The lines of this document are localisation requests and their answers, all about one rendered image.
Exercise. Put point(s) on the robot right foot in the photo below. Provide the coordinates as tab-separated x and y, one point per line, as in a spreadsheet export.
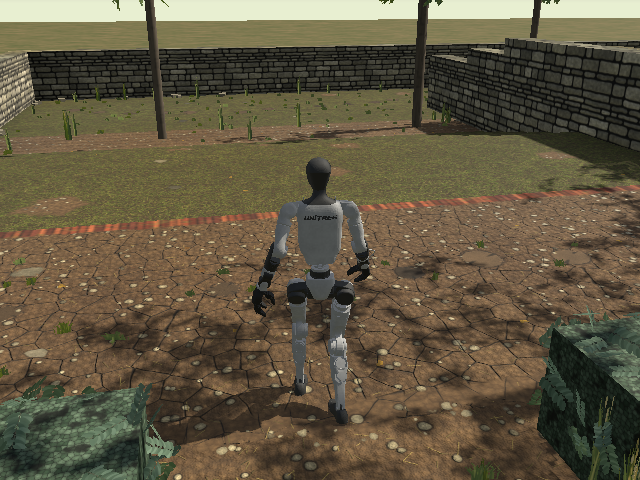
341	416

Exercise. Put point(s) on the left robot hand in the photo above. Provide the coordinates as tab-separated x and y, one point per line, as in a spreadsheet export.
257	300

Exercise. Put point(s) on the right robot upper arm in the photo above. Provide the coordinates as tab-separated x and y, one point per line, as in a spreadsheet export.
351	211

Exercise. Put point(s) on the robot left foot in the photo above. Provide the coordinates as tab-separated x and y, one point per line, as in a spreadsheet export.
300	388

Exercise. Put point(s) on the right robot hand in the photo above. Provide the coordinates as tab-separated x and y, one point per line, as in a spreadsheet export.
363	276

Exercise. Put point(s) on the left robot upper arm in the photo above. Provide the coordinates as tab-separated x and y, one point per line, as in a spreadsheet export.
287	212

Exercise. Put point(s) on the robot right forearm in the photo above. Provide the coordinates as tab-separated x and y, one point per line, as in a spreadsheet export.
363	258

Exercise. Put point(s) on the robot left forearm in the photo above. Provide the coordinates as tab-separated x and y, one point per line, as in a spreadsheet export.
268	271

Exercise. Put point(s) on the robot foot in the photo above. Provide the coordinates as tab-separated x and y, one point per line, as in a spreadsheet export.
341	416
300	388

